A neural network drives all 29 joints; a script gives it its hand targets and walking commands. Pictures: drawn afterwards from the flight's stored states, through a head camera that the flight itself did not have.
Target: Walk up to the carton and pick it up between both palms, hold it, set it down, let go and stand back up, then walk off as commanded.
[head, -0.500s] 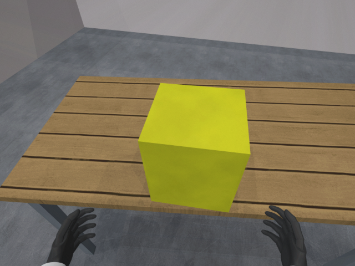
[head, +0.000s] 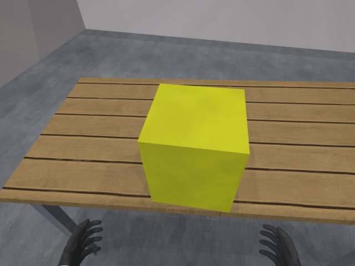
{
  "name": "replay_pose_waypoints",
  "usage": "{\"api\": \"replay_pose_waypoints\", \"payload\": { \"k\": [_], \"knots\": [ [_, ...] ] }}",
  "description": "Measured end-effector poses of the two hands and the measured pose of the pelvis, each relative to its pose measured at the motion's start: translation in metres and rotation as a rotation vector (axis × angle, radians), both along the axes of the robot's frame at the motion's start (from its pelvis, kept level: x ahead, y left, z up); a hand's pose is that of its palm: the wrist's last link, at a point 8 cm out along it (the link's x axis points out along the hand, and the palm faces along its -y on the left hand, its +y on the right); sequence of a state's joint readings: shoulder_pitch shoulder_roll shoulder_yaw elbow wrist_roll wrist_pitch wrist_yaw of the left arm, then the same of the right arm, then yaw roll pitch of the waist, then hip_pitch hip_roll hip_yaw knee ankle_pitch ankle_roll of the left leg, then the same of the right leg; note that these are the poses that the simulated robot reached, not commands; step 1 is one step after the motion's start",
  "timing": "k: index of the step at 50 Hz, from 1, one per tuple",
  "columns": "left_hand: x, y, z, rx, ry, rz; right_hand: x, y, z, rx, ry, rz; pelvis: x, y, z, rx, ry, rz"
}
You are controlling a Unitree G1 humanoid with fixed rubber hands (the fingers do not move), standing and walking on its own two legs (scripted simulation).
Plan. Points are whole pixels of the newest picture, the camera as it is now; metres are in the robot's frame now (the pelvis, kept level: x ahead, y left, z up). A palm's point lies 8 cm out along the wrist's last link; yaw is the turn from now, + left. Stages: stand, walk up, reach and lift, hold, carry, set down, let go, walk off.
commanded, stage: set down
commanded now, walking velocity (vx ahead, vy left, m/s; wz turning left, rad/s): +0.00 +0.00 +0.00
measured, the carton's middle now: (195, 149) +0.40 -0.02 +0.04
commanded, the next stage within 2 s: let go in 0.24 s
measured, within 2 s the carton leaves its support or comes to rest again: neither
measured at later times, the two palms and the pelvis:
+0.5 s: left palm (79, 265) +0.16 +0.23 -0.05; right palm out of the picture +0.15 -0.21 -0.06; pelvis +0.00 +0.00 +0.00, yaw +0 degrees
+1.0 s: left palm out of the picture +0.13 +0.26 -0.09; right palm out of the picture +0.11 -0.27 -0.10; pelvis +0.00 -0.02 -0.01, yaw +0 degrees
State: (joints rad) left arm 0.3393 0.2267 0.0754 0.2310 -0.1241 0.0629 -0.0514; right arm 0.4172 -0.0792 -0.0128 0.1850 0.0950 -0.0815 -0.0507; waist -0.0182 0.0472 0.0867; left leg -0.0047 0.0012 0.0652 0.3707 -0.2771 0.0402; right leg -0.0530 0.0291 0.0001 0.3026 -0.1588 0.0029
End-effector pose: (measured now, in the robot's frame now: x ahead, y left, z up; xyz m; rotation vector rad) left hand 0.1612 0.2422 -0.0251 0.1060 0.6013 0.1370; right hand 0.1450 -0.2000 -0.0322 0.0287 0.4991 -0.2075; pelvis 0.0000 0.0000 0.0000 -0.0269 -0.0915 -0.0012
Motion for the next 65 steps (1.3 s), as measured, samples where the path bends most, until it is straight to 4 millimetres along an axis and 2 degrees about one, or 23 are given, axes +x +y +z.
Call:
{"api": "replay_pose_waypoints", "payload": {
  "k": [37,44,50,55,65],
  "knots": [
    [-0.001,-0.012,-0.037,0.03,0.18,0.016,-0.001,-0.011,-0.044,-0.034,0.156,0.106,0.0,-0.007,-0.001,0.01,-0.002,0.0],
    [-0.012,0.011,-0.052,0.144,0.232,-0.016,-0.027,-0.045,-0.065,-0.127,0.341,0.12,-0.003,-0.012,-0.006,0.022,0.018,0.002],
    [-0.027,0.021,-0.062,0.171,0.302,-0.006,-0.039,-0.068,-0.07,-0.173,0.413,0.114,-0.003,-0.016,-0.007,0.028,0.024,0.002],
    [-0.037,0.023,-0.068,0.174,0.345,0.005,-0.042,-0.074,-0.073,-0.18,0.435,0.114,-0.002,-0.017,-0.007,0.029,0.025,0.002],
    [-0.048,0.028,-0.073,0.178,0.401,0.024,-0.05,-0.074,-0.081,-0.163,0.473,0.11,-0.001,-0.017,-0.007,0.029,0.028,0.002]
  ]
}}
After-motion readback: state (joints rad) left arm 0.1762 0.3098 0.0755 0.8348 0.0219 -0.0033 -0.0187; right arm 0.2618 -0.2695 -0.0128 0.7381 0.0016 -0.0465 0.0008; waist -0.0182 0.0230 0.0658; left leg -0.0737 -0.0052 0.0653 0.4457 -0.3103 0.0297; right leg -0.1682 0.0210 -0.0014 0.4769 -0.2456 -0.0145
